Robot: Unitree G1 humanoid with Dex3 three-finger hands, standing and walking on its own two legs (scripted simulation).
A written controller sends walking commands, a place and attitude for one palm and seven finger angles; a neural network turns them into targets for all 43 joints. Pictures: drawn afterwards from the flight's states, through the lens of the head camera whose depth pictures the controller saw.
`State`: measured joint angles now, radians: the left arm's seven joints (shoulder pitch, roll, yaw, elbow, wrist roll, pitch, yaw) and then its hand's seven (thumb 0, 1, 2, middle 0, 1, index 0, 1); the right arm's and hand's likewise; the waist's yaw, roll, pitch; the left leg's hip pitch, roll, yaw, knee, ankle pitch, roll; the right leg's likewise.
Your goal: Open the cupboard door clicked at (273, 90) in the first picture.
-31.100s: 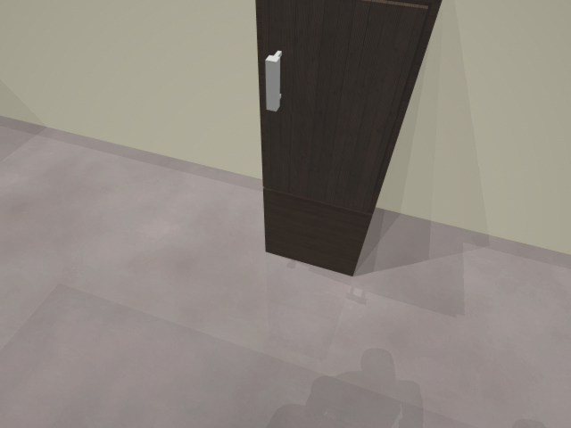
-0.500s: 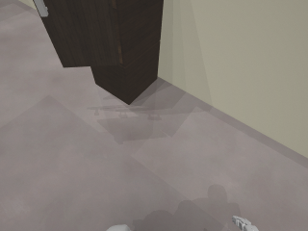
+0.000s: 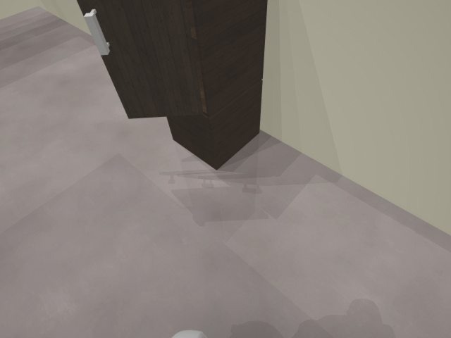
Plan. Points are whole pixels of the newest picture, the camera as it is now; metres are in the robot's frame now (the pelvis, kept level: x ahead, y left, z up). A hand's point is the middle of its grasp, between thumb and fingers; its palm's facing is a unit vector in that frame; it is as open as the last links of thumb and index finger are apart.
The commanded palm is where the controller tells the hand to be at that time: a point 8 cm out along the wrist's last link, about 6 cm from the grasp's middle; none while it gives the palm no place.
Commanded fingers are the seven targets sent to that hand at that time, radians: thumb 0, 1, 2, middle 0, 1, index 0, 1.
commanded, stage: take the last steps up to it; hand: left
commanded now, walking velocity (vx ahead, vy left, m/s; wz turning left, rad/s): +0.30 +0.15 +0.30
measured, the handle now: (99, 31) +1.00 +0.47 +0.06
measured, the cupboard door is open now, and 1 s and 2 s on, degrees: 44 44 44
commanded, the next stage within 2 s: come to a stop and stand still in 1.28 s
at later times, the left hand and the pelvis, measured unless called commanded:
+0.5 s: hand out of the picture -0.04 +0.25 -0.18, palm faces +0.25 -0.95 -0.18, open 7.4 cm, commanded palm none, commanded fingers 0.00 0.90 0.90 -0.20 -0.30 -0.20 -0.30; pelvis +0.08 +0.10 -0.01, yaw +7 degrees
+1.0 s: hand (120, 222) +0.40 +0.31 -0.16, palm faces +0.06 -0.98 -0.18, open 7.4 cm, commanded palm none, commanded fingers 0.00 0.90 0.90 -0.20 -0.30 -0.20 -0.30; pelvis +0.26 +0.13 -0.01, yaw +5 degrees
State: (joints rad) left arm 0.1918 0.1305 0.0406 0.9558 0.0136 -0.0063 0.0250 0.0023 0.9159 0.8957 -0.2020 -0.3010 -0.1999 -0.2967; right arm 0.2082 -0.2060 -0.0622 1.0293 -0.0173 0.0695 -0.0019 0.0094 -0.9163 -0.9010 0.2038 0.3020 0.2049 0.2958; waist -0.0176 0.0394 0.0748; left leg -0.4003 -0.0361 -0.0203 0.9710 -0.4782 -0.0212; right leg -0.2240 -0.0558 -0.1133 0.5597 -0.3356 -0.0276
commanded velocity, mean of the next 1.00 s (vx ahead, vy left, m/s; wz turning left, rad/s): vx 0.30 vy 0.09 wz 0.03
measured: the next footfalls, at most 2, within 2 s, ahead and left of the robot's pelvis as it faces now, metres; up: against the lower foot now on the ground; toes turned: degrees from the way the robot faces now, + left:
left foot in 0.42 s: +0.13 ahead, +0.20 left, +0.00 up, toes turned +15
right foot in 0.96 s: +0.37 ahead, +0.05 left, +0.00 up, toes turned -1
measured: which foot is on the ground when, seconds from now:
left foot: up 0.00-0.40, down 0.42-0.98, up 1.00-1.00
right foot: down 0.00-0.42, up 0.44-0.94, down 0.96-1.00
